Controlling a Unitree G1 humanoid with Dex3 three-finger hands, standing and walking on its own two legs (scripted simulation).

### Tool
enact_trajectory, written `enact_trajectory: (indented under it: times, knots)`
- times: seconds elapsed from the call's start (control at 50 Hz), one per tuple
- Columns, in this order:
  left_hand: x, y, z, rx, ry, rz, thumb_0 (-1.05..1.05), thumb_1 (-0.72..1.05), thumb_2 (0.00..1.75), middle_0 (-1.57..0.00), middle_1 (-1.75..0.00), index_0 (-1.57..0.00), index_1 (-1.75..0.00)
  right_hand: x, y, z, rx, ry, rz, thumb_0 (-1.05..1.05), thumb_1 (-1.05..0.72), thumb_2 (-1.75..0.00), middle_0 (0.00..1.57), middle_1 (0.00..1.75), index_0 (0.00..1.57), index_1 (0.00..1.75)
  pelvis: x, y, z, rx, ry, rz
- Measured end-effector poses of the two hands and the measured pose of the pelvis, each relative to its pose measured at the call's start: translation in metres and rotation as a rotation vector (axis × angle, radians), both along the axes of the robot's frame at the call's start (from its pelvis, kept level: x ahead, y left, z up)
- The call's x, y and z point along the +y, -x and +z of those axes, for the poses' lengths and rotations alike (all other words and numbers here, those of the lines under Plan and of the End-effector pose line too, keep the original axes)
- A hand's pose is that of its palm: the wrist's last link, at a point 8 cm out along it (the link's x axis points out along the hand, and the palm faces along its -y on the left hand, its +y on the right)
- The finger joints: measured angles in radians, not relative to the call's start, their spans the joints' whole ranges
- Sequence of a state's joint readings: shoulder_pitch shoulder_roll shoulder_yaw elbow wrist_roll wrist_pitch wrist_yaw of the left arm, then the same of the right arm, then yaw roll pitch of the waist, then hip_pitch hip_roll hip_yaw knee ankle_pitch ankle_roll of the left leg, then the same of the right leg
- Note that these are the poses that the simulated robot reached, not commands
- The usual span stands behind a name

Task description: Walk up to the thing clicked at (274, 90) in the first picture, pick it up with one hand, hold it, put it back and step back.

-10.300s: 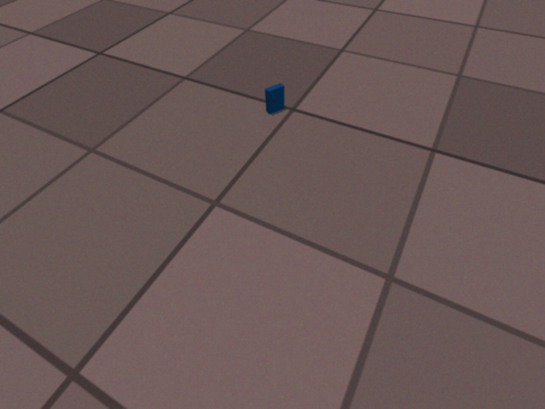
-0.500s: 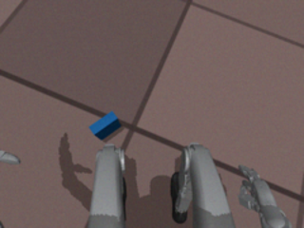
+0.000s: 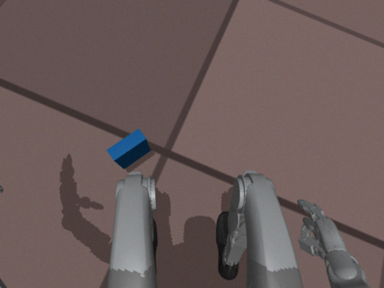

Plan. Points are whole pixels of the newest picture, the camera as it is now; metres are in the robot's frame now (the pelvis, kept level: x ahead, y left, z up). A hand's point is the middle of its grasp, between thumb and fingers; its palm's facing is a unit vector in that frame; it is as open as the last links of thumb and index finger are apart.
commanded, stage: go down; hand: left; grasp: from the side
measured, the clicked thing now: (130, 150) +0.42 +0.20 -0.35
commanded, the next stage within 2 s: approach in 0.86 s
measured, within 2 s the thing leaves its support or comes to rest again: neither
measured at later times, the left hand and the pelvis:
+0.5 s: hand out of the picture +0.35 +0.41 -0.03, palm faces +0.16 -0.98 -0.15, open 17.3 cm; pelvis +0.00 +0.00 -0.02, yaw -1 degrees
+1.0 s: hand out of the picture +0.36 +0.41 -0.03, palm faces +0.16 -0.98 -0.13, open 17.4 cm; pelvis -0.01 +0.00 -0.04, yaw -1 degrees
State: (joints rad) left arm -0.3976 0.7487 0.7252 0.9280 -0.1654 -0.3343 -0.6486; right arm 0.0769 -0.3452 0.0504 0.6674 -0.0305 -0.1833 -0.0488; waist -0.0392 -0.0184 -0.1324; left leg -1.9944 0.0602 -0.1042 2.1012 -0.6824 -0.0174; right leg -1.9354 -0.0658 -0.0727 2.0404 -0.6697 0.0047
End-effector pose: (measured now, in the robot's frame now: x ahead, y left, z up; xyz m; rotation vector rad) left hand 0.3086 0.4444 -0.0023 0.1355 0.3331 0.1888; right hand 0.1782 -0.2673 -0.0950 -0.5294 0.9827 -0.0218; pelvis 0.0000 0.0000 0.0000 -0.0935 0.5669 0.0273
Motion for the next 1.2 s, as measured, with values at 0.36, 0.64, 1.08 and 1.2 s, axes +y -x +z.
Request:
enact_trajectory:
  times: [0.36, 0.64, 1.08, 1.2]
  knots:
    - [0.007, -0.008, -0.011, -0.035, 0.004, -0.006, -0.02, -0.49, 0.06, -0.06, -0.06, -0.05, -0.06, -0.007, 0.026, -0.02, 0.071, 0.016, -0.019, 0.01, -0.92, -0.9, 0.21, 0.3, 0.2, 0.3, 0.0, 0.003, -0.019, -0.001, 0.004, -0.006]
    - [0.012, -0.013, -0.018, -0.059, 0.01, -0.009, -0.02, -0.52, 0.07, -0.06, -0.06, -0.05, -0.06, -0.009, 0.028, -0.03, 0.092, 0.023, -0.015, 0.01, -0.93, -0.91, 0.21, 0.3, 0.2, 0.3, 0.001, 0.002, -0.029, 0.001, 0.006, -0.007]
    - [0.015, -0.016, -0.019, -0.114, 0.029, -0.003, -0.02, -0.54, 0.07, -0.08, -0.08, -0.05, -0.09, -0.006, 0.03, -0.037, 0.08, 0.015, -0.003, 0.01, -0.92, -0.9, 0.2, 0.3, 0.2, 0.3, 0.001, 0.006, -0.039, -0.014, 0.007, -0.01]
    - [0.009, -0.018, -0.051, -0.175, 0.059, -0.006, -0.01, -0.53, 0.06, -0.08, -0.09, -0.06, -0.11, -0.007, 0.033, -0.048, 0.097, 0.031, 0.038, 0.01, -0.92, -0.9, 0.2, 0.3, 0.2, 0.3, 0.002, 0.008, -0.054, -0.028, 0.01, -0.019]
